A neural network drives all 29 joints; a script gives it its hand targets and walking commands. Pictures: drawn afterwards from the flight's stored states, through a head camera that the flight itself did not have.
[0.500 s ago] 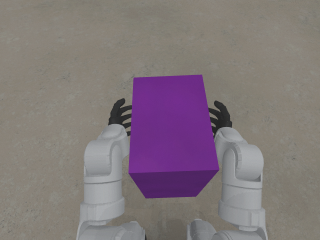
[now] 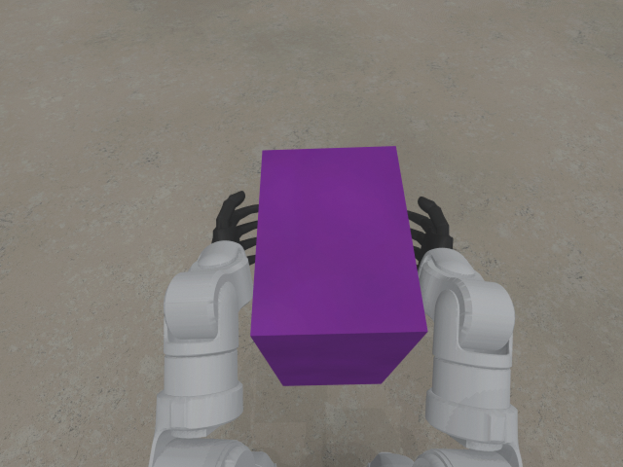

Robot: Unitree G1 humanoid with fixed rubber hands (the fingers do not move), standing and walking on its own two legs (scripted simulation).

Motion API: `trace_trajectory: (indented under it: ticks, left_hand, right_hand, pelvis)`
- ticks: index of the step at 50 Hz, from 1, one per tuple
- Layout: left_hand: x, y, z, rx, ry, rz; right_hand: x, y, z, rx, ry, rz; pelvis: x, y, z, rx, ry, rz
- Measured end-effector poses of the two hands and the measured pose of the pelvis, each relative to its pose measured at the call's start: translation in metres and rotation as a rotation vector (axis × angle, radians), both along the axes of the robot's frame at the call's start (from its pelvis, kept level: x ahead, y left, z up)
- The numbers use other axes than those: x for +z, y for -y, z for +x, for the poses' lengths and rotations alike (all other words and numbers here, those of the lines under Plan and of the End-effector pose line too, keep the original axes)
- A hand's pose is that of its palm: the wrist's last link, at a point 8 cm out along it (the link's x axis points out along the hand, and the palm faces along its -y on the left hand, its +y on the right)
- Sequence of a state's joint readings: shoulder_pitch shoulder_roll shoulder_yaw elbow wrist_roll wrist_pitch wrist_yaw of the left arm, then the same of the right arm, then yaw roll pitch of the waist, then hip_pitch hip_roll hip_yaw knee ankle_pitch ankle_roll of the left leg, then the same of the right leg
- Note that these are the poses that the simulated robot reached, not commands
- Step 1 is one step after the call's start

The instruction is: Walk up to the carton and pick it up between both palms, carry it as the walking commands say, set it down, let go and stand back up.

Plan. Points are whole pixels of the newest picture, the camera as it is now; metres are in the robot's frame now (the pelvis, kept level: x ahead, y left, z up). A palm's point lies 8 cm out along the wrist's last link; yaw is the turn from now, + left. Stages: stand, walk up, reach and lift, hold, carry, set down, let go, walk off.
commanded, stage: carry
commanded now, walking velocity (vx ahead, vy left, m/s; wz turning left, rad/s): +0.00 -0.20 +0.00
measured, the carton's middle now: (330, 284) +0.32 +0.00 +0.05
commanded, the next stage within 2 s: none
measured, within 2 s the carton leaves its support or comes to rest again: neither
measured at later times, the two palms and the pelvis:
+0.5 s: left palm (227, 353) +0.20 +0.10 +0.11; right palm (471, 367) +0.20 -0.14 +0.10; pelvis -0.11 -0.01 +0.00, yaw -2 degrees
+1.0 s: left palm (258, 424) +0.14 +0.07 +0.10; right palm (523, 435) +0.14 -0.17 +0.10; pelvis -0.17 -0.05 +0.00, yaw -2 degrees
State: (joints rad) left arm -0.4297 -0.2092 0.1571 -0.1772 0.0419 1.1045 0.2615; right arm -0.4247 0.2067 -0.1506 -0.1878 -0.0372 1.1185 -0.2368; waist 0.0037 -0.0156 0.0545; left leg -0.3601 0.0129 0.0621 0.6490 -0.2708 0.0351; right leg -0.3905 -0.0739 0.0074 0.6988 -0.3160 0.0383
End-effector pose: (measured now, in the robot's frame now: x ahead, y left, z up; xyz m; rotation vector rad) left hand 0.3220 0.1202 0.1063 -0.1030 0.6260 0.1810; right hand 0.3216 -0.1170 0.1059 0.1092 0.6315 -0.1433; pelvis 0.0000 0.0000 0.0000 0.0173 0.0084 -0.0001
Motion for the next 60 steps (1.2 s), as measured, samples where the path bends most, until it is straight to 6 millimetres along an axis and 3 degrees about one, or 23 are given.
trace_trajectory:
  ticks: [5,9,17,21,27,36,41,46,52,60]
  left_hand:
    - [-0.003,-0.026,-0.03,0.018,-0.031,-0.016]
    - [-0.005,-0.031,-0.051,0.023,-0.031,-0.037]
    - [-0.009,-0.01,-0.089,0.007,-0.026,-0.026]
    - [0.001,0.008,-0.107,-0.01,-0.036,0.042]
    - [0.009,0.023,-0.125,-0.016,-0.019,0.053]
    - [-0.013,0.015,-0.15,-0.008,-0.031,-0.029]
    - [-0.015,0.016,-0.166,-0.01,-0.067,-0.035]
    - [-0.01,0.031,-0.172,-0.014,-0.063,-0.009]
    - [-0.005,0.068,-0.182,-0.033,-0.054,0.051]
    - [0.004,0.098,-0.198,-0.052,-0.02,0.046]
  right_hand:
    - [0.003,-0.026,-0.024,0.027,-0.033,-0.03]
    - [0.006,-0.032,-0.044,0.033,-0.033,-0.051]
    - [0.0,-0.01,-0.086,0.016,-0.029,-0.041]
    - [-0.007,0.008,-0.107,0.004,-0.039,0.025]
    - [-0.001,0.023,-0.126,-0.002,-0.022,0.036]
    - [-0.004,0.015,-0.15,0.004,-0.036,-0.047]
    - [-0.002,0.016,-0.163,0.011,-0.072,-0.063]
    - [-0.003,0.031,-0.171,0.003,-0.069,-0.036]
    - [-0.011,0.069,-0.184,-0.016,-0.061,0.027]
    - [-0.002,0.098,-0.206,-0.037,-0.027,0.024]
  pelvis:
    - [0.005,-0.016,-0.022,-0.005,0.016,-0.025]
    - [0.005,-0.019,-0.042,-0.011,0.021,-0.036]
    - [-0.002,-0.004,-0.082,-0.03,0.019,-0.01]
    - [0.0,0.005,-0.1,-0.046,0.031,-0.017]
    - [0.002,0.017,-0.117,-0.04,0.037,0.005]
    - [-0.007,0.018,-0.142,-0.017,0.025,-0.032]
    - [0.002,0.021,-0.155,-0.025,0.028,-0.043]
    - [0.005,0.033,-0.165,-0.035,0.006,-0.039]
    - [0.003,0.06,-0.176,-0.055,0.012,-0.029]
    - [0.004,0.084,-0.195,-0.059,0.021,-0.023]
